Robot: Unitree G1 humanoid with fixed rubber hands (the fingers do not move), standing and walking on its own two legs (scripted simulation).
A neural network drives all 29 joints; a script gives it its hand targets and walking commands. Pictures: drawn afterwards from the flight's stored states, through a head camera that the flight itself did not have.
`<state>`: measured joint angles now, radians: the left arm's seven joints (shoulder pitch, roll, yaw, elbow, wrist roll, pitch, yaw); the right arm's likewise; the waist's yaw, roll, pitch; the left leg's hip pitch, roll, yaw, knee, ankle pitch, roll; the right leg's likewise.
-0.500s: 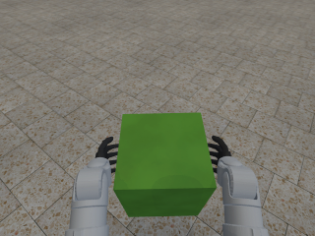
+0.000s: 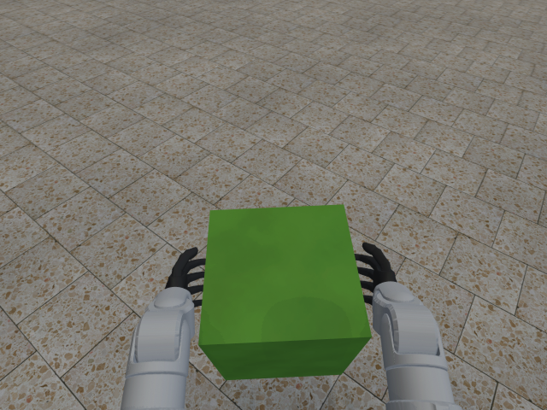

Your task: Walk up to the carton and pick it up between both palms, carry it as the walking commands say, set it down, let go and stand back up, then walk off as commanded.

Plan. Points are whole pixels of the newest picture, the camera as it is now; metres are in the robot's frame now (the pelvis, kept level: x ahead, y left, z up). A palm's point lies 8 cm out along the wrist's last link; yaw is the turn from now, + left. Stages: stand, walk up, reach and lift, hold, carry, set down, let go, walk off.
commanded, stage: carry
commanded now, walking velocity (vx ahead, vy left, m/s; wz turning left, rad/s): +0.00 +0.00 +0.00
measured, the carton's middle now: (280, 298) +0.30 +0.00 -0.04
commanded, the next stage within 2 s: hold in 0.12 s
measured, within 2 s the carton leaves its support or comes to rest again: neither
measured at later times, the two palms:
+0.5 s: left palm (198, 275) +0.29 +0.12 +0.05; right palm (404, 275) +0.29 -0.17 +0.06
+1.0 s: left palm (214, 277) +0.33 +0.11 -0.01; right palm (394, 288) +0.31 -0.19 -0.01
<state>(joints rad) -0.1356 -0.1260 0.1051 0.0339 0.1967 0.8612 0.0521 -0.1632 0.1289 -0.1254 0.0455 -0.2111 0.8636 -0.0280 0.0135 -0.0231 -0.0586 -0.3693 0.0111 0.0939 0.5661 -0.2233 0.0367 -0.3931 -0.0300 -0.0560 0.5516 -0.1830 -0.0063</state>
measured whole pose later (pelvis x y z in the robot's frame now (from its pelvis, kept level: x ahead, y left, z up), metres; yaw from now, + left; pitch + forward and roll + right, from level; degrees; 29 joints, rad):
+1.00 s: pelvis +0.01 -0.02 +0.00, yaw +1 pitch -2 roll +0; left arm -0.40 -0.13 0.30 0.60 0.28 0.48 0.04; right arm -0.38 0.14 -0.33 0.53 -0.34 0.51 -0.01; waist -0.06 0.01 0.05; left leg -0.31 -0.04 -0.03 0.63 -0.28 0.02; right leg -0.34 0.02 0.00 0.63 -0.25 -0.02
